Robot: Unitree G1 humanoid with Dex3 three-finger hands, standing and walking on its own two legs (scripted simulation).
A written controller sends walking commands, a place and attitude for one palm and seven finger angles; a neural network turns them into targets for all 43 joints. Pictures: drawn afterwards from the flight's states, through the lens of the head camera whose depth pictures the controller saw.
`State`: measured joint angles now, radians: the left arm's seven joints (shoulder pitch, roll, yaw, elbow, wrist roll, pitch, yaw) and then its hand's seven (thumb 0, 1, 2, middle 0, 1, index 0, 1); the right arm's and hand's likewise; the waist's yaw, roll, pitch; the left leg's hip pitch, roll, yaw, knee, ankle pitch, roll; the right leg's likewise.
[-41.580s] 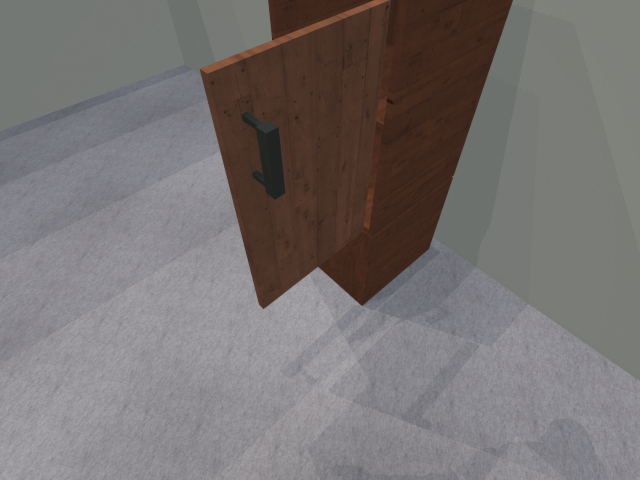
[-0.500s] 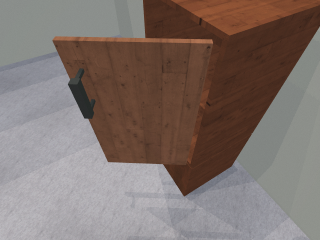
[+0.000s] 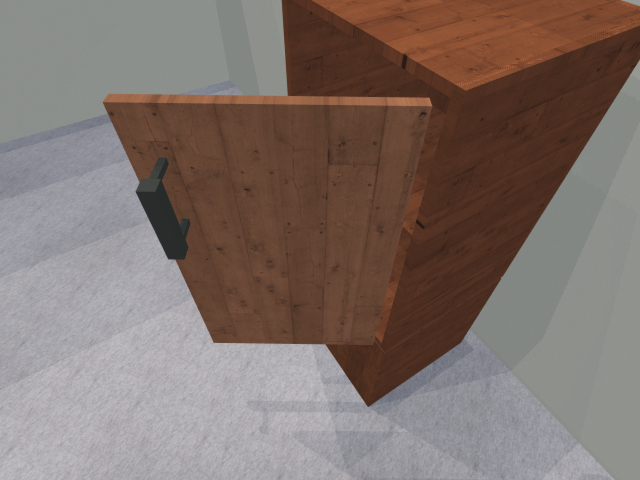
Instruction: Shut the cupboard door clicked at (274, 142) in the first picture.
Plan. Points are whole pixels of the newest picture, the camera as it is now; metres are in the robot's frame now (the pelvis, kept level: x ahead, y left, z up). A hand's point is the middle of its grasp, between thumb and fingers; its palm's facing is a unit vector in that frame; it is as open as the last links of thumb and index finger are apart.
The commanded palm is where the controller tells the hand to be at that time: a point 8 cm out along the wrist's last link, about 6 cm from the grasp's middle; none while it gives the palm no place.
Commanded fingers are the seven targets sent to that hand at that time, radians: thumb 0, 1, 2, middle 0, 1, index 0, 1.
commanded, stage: come to a stop and stand still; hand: left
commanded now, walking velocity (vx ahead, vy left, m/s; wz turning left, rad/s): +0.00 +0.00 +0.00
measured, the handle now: (169, 210) +0.41 +0.22 +0.11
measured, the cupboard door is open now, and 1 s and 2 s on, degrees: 57 57 57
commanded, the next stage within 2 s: look again from close up in 0.16 s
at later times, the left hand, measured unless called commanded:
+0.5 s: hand out of the picture +0.02 +0.19 -0.17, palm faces -0.01 -0.98 -0.22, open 7.3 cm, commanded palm none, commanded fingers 0.00 0.90 0.90 -0.20 -0.30 -0.20 -0.30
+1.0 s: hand (164, 468) +0.15 +0.20 -0.06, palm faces +0.24 -0.95 -0.20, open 7.3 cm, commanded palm +0.10 +0.24 -0.05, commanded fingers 0.00 0.90 0.90 -0.33 -0.44 -0.33 -0.44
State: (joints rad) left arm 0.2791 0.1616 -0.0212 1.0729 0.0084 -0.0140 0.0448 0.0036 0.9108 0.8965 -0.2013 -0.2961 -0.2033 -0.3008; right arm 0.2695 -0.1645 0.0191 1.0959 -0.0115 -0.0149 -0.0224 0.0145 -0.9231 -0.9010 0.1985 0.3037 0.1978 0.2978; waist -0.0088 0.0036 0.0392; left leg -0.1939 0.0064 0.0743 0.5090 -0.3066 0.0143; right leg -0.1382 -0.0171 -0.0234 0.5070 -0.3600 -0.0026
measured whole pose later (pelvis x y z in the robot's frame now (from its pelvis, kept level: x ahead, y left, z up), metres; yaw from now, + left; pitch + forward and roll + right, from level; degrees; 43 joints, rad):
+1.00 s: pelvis -0.01 +0.00 -0.01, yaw +3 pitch +1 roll +2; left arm 0.45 0.20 0.03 0.22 -0.13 -0.06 0.10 0.02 0.91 0.90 -0.22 -0.31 -0.22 -0.32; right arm 0.33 -0.19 -0.01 0.88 0.03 -0.28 -0.05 0.01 -0.90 -0.90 0.20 0.30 0.20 0.30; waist -0.03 -0.02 0.02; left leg -0.26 -0.05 0.04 0.54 -0.30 0.02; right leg -0.32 -0.05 -0.04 0.74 -0.35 -0.01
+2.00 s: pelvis -0.03 +0.02 -0.04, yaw +3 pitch +6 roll -2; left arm 0.39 0.26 0.15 -0.22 -0.29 -0.19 -0.22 0.02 0.90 0.90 -1.07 -1.25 -1.07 -1.25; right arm 0.26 -0.25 0.03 0.53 0.05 -0.27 -0.06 0.02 -0.90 -0.90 0.20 0.30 0.20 0.30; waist 0.02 0.04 -0.08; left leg -0.56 -0.02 0.00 0.87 -0.42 0.04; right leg -0.51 0.00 -0.06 0.83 -0.42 0.00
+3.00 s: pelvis -0.03 +0.00 -0.01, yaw +3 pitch +0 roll -1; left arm 0.24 0.28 0.21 -0.15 -0.31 -0.01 -0.24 0.02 0.90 0.90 -1.30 -1.50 -1.30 -1.50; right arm 0.24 -0.26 0.05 0.61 0.06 -0.28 -0.07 0.02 -0.90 -0.90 0.20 0.30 0.20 0.30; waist 0.03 0.06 -0.04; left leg -0.33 -0.01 -0.01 0.65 -0.32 0.01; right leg -0.29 0.02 -0.06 0.63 -0.33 -0.03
